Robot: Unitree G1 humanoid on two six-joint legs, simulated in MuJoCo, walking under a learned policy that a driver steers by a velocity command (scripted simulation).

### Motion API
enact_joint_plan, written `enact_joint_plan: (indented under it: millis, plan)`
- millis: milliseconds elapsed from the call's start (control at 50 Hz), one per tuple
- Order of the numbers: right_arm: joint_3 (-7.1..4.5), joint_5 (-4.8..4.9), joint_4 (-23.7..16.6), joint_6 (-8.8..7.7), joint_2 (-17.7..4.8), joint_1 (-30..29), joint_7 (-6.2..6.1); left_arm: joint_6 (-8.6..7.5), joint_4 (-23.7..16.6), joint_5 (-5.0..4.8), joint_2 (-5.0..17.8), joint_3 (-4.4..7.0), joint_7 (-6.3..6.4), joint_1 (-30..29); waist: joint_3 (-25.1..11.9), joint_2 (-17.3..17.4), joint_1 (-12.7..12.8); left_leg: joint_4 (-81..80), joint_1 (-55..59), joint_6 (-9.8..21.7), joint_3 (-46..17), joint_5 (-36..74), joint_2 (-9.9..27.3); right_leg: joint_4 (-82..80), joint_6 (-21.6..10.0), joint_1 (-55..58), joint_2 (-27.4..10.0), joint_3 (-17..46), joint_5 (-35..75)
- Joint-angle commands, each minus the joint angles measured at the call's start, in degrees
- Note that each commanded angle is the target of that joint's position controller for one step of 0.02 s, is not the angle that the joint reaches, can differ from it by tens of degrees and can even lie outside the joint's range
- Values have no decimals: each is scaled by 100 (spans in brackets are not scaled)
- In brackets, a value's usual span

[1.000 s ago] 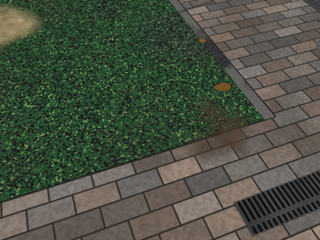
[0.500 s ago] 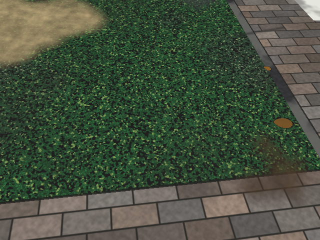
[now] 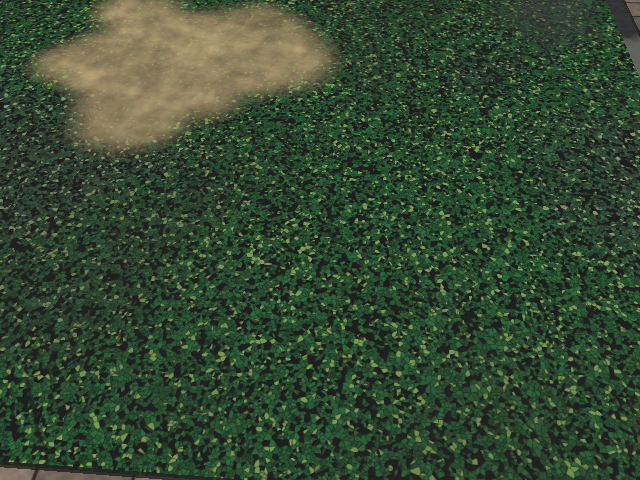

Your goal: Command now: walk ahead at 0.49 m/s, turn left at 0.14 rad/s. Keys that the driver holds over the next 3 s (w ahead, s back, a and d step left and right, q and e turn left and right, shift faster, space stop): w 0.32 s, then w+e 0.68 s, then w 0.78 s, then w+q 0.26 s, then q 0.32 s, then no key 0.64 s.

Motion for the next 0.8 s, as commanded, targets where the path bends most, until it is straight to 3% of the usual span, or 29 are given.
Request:
enact_joint_plan:
  millis: [20,80,120,180,260,320,340,360,380,400,420,440,460,480,500,540,620,700,800]
  plan:
    - [-105,-37,-383,-45,-333,171,-22,-60,-180,31,393,41,-33,79,-234,-477,-133,-197,-1013,-24,-100,386,712,-1581,-1076,759,-1592,1875,23]
    - [-60,-107,-598,-17,-269,-273,-53,-62,-19,-11,681,102,9,372,-25,-445,-75,-1047,-1357,-199,83,892,848,-1800,-1174,615,-1579,1393,598]
    - [-30,-129,-750,-42,-246,-742,-42,-13,40,-46,770,120,56,549,9,-402,58,-1863,-1449,-256,171,1549,841,-1816,-1079,729,-1489,1129,792]
    - [16,-86,-909,-87,-182,-1380,14,54,144,-112,854,113,90,845,73,-458,279,-3030,-1081,-292,399,2339,612,-1717,-851,777,-1299,732,878]
    - [17,1,-1170,-115,-285,-2011,126,152,334,-156,910,107,92,1262,209,-537,472,-3693,-1056,-225,426,2230,469,-1453,-778,1394,-1603,868,648]
    - [-50,-1,-1257,-171,-486,-1925,205,259,370,-150,1024,143,120,1210,120,-629,251,-4050,-701,8,484,1611,334,-985,-632,1875,-1840,970,1149]
    - [-129,-24,-1167,-191,-620,-1530,198,292,350,-149,1034,136,124,1122,-92,-626,-22,-4227,-13,105,593,1514,181,-467,-532,1804,-1715,905,1913]
    - [-281,-37,-907,-204,-906,-614,157,311,314,-105,904,78,122,1082,-648,-517,-447,-4272,1269,273,574,1546,161,588,-380,1459,-1394,705,2420]
    - [-427,-126,-718,-199,-1426,571,87,287,99,24,627,-46,123,1015,-1606,153,-875,-4161,3083,675,-663,1664,1331,2497,-148,258,-965,389,1067]
    - [-497,-175,-599,-142,-1795,854,119,160,84,-73,-138,-254,92,1796,-2293,1720,-509,-4790,4773,1499,-3145,827,2550,4337,141,-1920,-58,337,-2375]
    - [-359,-143,-619,-146,-1149,848,121,76,192,-235,602,-79,95,1552,-2056,1037,-708,-5118,4458,1369,-3407,252,2450,5059,95,-2497,-321,1062,-2511]
    - [-271,-113,-683,-168,-900,386,106,49,33,-325,896,28,102,1026,-1247,708,-612,-5195,3693,1072,-2422,568,2266,5110,29,-2723,-584,1019,-1943]
    - [-209,-117,-742,-181,-735,-97,119,80,-3,-277,824,38,141,770,-894,307,-413,-5369,2925,903,-1712,1045,2003,4881,76,-2464,-849,895,-1420]
    - [-169,-124,-749,-196,-564,-404,142,142,-17,-196,737,70,168,653,-560,260,-259,-5603,2353,798,-1180,1302,1767,4567,118,-2280,-995,880,-1084]
    - [-144,-162,-717,-226,-462,-560,153,232,-1,-186,631,90,166,757,-422,366,-85,-5818,1963,706,-753,1471,1597,4399,138,-1970,-1119,898,-838]
    - [-174,-190,-597,-287,-470,-579,154,369,6,-205,377,80,142,868,-293,328,53,-6054,1622,718,-216,2033,1487,4311,175,-1780,-1132,862,-572]
    - [-249,-228,-371,-290,-641,-404,46,453,-240,-162,317,124,131,437,-32,130,54,-6199,1721,718,525,2683,1482,3635,252,-2353,-1088,1017,281]
    - [-275,-195,-268,-229,-803,-308,-49,419,-512,-113,222,85,3,-277,180,78,-151,-6301,1855,557,1127,2584,1392,2331,218,-2258,-1018,629,1213]
    - [-324,-104,-37,-47,-952,200,-95,407,-1018,-124,139,25,-186,-1175,453,-5,-468,-5976,2845,498,1437,2977,1694,1552,27,-2641,-953,173,846]
Next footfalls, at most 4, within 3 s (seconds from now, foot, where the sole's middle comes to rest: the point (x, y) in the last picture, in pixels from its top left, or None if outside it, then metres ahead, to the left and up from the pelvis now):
0.38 left None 0.37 0.16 -0.77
0.94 right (389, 406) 0.64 -0.11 -0.77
1.46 left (348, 272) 1.00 -0.03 -0.77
1.98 right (471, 227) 1.15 -0.37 -0.77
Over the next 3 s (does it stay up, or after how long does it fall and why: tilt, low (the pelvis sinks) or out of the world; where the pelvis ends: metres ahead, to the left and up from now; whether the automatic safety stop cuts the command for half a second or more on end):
stays up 1.26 -0.27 0.00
